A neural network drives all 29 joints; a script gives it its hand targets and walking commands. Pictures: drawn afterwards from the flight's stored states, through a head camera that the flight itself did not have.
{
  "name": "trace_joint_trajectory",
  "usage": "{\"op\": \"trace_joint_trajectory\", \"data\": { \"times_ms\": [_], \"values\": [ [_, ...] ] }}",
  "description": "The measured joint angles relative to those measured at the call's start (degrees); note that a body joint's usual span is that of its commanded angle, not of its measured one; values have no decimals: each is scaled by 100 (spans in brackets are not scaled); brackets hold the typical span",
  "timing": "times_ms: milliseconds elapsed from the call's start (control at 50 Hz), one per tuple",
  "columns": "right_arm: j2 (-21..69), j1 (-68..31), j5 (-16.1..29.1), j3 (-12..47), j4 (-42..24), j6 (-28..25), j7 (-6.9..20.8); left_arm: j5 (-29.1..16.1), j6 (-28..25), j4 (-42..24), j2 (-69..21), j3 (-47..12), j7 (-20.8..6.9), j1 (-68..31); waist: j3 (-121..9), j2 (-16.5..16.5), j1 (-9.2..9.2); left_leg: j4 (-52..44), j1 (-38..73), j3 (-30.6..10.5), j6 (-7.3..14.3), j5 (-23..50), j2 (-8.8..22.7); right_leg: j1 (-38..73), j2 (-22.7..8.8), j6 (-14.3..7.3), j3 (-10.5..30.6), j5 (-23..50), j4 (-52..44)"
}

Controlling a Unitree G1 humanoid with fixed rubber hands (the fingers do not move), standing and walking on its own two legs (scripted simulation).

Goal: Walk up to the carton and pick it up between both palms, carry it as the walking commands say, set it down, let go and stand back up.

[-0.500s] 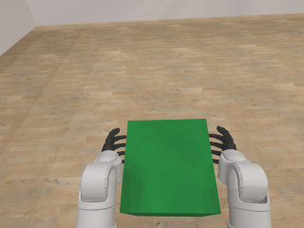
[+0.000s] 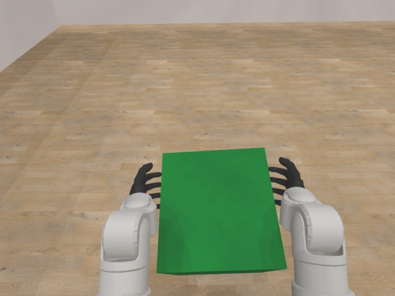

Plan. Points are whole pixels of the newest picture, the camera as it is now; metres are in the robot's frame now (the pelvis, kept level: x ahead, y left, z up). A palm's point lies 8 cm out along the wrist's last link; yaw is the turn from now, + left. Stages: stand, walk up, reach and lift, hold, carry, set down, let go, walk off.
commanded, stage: carry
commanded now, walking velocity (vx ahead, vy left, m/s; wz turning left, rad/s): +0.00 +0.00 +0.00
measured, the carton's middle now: (216, 218) +0.30 -0.01 -0.01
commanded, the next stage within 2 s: none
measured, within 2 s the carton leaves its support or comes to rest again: neither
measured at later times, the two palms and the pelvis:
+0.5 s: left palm (128, 218) +0.24 +0.15 +0.10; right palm (291, 219) +0.24 -0.12 +0.11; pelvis -0.04 +0.02 +0.01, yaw -3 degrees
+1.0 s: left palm (121, 241) +0.20 +0.15 +0.11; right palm (300, 242) +0.19 -0.12 +0.12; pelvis -0.07 +0.02 +0.01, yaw -2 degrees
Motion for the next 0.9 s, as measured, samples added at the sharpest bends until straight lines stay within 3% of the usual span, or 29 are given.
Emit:
{"op": "trace_joint_trajectory", "data": {
  "times_ms": [100, 160, 220, 260, 320, 380, 460, 500, 540, 900],
  "values": [
    [1, -1, 11, -8, 17, -9, -15, 12, -29, 46, -2, 10, -18, -13, 37, 0, 27, 202, -149, -3, -20, -268, -50, -135, -41, -66, 34, 23, 146],
    [-3, 13, 34, -2, 54, -24, 5, 21, -11, 13, 4, 4, -13, 26, 2, -162, 84, 1041, -325, -48, -85, -1131, -204, -223, -120, 61, 153, 496, 116],
    [-5, 4, 9, -14, 261, -103, 60, 45, -47, 116, 12, 25, -63, 87, -193, -146, -11, 1468, 23, -153, -17, -1368, -312, -357, -62, 212, 192, 701, 166],
    [-7, 29, 29, -30, 258, -133, 48, 55, -52, 170, 8, 13, -41, 38, -232, -133, -161, 1126, 188, -227, 136, -893, -360, -483, -55, 201, 137, 371, 375],
    [-30, 141, 73, 72, 242, -121, 63, 68, -96, 158, 31, 22, -70, 183, -173, -164, -144, 915, 253, -116, 302, -670, -313, -589, 84, 120, 173, -400, 844],
    [-56, 290, 105, 109, 161, -51, 83, 5, -30, 71, 54, -71, -36, 338, -215, 6, -111, 401, 316, -115, 315, -405, -250, -360, 201, 53, -36, -209, 1025],
    [-50, 241, 120, 182, -88, -100, 24, -35, -61, -184, 42, -13, 0, 251, -253, -71, 25, 20, 234, 13, 319, -115, -370, 652, 179, 26, -134, -112, -323],
    [-32, 141, 97, 129, -105, -228, -3, -69, -228, -187, 31, -7, 13, 195, -162, 103, 82, -39, 198, -8, 311, -40, -273, 705, 282, 68, -161, -79, -608],
    [-36, 166, 56, 81, -172, -286, -33, -114, -277, -156, 19, -43, -1, 124, -47, 158, 46, -188, 297, -97, 303, 89, -322, 746, 248, 81, -264, 222, -598],
    [-74, 389, 96, 212, -95, -55, 58, -21, -34, -167, 60, -122, -12, 398, -378, -69, -36, -563, 492, -92, 306, 427, -436, 763, 141, 33, -280, 257, -551]
  ]
}}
